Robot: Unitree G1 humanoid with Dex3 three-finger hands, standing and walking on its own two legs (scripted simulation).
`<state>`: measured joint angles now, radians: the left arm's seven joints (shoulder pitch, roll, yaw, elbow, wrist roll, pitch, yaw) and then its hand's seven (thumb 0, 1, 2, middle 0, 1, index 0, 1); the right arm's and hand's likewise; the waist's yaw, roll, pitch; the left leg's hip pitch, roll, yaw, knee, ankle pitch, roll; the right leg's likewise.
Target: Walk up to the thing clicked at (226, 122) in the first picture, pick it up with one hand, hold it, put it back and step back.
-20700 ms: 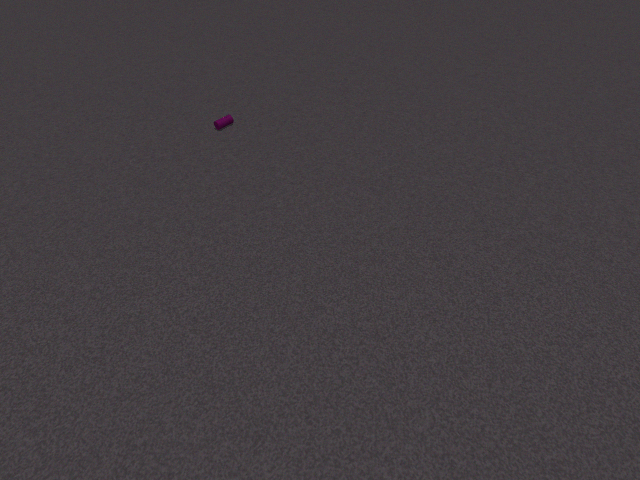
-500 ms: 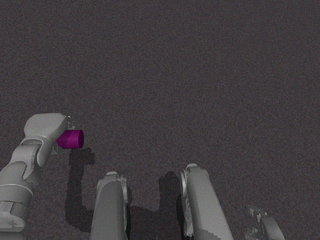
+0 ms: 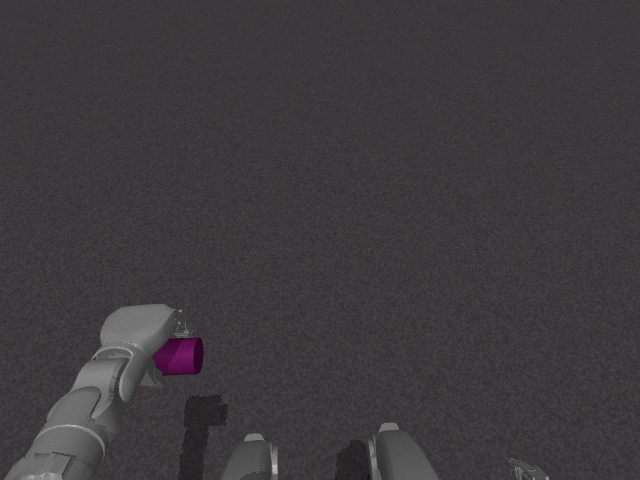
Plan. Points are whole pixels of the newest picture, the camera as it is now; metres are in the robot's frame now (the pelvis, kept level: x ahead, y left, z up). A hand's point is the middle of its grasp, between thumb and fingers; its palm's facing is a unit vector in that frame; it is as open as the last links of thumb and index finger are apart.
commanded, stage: lift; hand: left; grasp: from above
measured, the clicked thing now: (162, 356) +0.33 +0.23 -0.12
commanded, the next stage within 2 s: hold in 0.36 s
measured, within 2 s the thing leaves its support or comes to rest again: neither
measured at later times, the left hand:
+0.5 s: hand (137, 330) +0.33 +0.23 -0.01, palm faces -0.49 -0.04 -0.87, open 8.0 cm
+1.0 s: hand (136, 310) +0.34 +0.22 +0.03, palm faces -0.50 -0.03 -0.87, open 7.9 cm
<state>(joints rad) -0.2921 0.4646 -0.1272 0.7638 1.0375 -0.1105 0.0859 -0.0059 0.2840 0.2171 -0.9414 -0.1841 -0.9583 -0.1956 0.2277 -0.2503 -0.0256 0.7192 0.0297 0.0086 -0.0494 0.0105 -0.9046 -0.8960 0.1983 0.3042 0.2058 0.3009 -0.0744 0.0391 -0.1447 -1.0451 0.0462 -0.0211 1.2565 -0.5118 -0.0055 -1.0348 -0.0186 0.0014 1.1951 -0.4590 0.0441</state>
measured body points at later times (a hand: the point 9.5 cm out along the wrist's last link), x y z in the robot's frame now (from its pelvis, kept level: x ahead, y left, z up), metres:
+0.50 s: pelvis +0.03 +0.00 +0.07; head +0.07 +0.00 +0.52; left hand +0.35 +0.23 +0.04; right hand +0.12 -0.26 -0.05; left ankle +0.05 +0.12 -0.63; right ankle +0.06 -0.15 -0.63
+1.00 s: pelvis +0.04 +0.00 +0.09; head +0.07 -0.01 +0.54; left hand +0.36 +0.22 +0.08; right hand +0.15 -0.27 -0.03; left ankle +0.05 +0.12 -0.63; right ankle +0.06 -0.15 -0.63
